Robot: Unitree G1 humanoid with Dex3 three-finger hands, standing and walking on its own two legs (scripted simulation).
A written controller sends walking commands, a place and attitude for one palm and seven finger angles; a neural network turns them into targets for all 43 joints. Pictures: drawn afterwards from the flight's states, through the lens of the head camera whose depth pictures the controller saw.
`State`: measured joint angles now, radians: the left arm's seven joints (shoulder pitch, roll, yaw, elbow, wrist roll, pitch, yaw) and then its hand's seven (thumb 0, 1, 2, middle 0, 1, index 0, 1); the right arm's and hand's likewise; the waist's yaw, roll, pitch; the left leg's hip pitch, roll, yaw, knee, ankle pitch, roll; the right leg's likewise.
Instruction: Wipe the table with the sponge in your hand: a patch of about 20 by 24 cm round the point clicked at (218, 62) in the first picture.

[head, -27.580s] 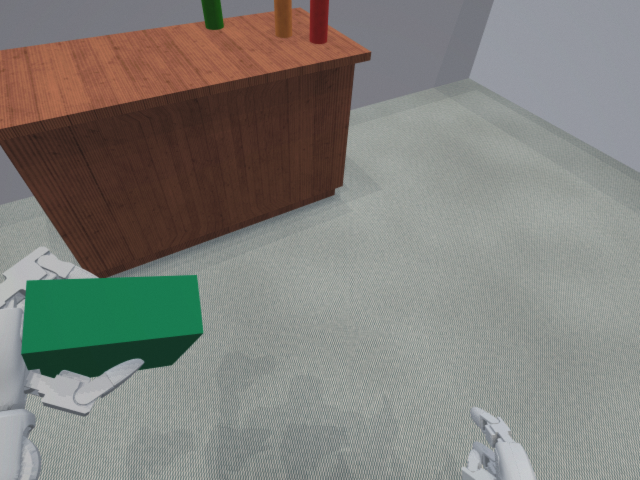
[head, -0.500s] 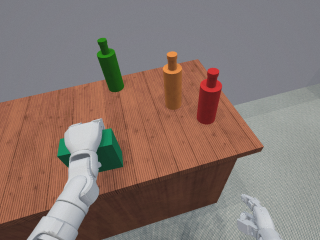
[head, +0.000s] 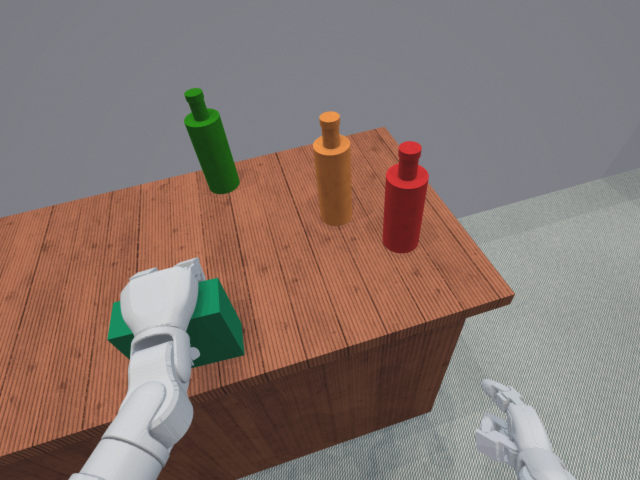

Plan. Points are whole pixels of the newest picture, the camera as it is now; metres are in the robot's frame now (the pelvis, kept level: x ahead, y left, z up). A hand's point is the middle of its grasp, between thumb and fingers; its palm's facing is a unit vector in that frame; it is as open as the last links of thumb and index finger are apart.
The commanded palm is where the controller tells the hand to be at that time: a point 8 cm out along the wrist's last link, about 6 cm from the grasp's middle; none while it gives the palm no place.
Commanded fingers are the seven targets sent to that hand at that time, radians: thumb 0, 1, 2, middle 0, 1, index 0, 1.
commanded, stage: slide across to the third lane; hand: left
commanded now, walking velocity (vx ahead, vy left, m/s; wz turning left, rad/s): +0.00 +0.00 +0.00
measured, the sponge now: (188, 337) +0.29 +0.24 -0.01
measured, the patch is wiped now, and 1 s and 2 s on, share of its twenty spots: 0.85 0.90 1.00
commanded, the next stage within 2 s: wipe forward along the third lane in 0.62 s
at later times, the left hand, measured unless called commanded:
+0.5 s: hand (215, 311) +0.31 +0.19 +0.04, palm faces -0.01 -0.04 -1.00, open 9.9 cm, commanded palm +0.28 +0.16 +0.09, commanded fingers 0.00 0.10 1.30 -1.20 -1.60 -1.20 -1.60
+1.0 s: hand (237, 293) +0.34 +0.17 +0.04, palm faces -0.03 -0.05 -1.00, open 9.9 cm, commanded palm +0.32 +0.17 +0.08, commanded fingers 0.00 0.10 1.30 -1.20 -1.60 -1.20 -1.60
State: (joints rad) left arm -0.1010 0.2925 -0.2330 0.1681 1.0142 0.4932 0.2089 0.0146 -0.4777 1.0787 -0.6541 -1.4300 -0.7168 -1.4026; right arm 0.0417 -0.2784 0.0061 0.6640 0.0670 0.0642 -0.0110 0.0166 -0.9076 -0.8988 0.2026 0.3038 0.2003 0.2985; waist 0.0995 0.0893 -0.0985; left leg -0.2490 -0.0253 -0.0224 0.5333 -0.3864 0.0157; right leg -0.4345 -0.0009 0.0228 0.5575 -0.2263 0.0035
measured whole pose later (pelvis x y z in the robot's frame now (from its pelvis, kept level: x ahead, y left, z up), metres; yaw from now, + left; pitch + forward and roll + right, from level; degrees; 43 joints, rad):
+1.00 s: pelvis -0.03 -0.03 +0.00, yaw +0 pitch +6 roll +2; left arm -0.50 0.18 -0.27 0.63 0.98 0.50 0.24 -0.02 -0.51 1.08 -0.72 -1.36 -0.78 -1.33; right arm 0.01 -0.26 0.02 0.75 0.07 0.07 -0.05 0.02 -0.91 -0.90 0.20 0.30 0.20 0.30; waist 0.07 0.07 -0.08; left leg -0.28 -0.01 -0.02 0.49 -0.31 -0.02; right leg -0.47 0.01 0.02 0.52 -0.16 -0.03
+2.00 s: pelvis -0.04 -0.01 +0.00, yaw -1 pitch +16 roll +1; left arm -0.94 0.34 -0.10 1.20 0.99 0.33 0.33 0.01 -0.55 1.12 -0.75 -1.34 -0.80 -1.33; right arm 0.18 -0.28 0.01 0.80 0.06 0.01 -0.03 0.01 -0.91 -0.90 0.20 0.30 0.20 0.30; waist -0.06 0.05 -0.12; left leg -0.52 -0.02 0.00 0.55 -0.31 0.00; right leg -0.68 0.01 0.04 0.52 -0.11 0.00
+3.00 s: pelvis +0.01 +0.01 +0.00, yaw -1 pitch +15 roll -1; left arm -0.83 0.24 -0.19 1.05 0.96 0.40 0.36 -0.02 -0.49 1.11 -0.66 -1.43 -0.71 -1.43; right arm 0.13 -0.26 -0.01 0.79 0.05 0.09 0.02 0.01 -0.91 -0.90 0.20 0.30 0.20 0.30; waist 0.01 0.07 -0.16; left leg -0.43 -0.03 -0.01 0.53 -0.37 0.03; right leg -0.58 0.00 0.03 0.49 -0.17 0.02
